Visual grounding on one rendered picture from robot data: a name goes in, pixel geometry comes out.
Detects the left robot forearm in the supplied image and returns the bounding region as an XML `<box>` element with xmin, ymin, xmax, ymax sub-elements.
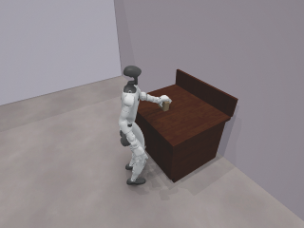
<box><xmin>146</xmin><ymin>93</ymin><xmax>162</xmax><ymax>104</ymax></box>

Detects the robot right upper arm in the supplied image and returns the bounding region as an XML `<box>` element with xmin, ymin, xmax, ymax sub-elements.
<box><xmin>118</xmin><ymin>94</ymin><xmax>135</xmax><ymax>126</ymax></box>

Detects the right robot forearm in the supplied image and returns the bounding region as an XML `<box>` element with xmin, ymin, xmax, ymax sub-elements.
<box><xmin>120</xmin><ymin>122</ymin><xmax>139</xmax><ymax>148</ymax></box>

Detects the robot left upper arm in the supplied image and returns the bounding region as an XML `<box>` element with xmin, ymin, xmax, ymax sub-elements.
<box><xmin>134</xmin><ymin>85</ymin><xmax>147</xmax><ymax>101</ymax></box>

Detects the table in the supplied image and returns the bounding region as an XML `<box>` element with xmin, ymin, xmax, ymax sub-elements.
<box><xmin>135</xmin><ymin>69</ymin><xmax>238</xmax><ymax>183</ymax></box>

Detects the robot left shin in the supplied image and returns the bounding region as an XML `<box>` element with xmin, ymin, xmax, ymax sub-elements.
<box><xmin>129</xmin><ymin>146</ymin><xmax>146</xmax><ymax>166</ymax></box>

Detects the right robot hand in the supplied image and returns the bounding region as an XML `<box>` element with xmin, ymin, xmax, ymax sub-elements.
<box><xmin>133</xmin><ymin>146</ymin><xmax>148</xmax><ymax>162</ymax></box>

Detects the sponge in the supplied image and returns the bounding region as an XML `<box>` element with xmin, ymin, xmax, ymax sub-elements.
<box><xmin>158</xmin><ymin>101</ymin><xmax>170</xmax><ymax>112</ymax></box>

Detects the left robot hand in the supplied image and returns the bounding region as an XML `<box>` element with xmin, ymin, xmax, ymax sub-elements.
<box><xmin>159</xmin><ymin>95</ymin><xmax>172</xmax><ymax>107</ymax></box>

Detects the humanoid robot head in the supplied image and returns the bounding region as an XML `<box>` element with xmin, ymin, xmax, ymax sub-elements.
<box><xmin>123</xmin><ymin>66</ymin><xmax>142</xmax><ymax>94</ymax></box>

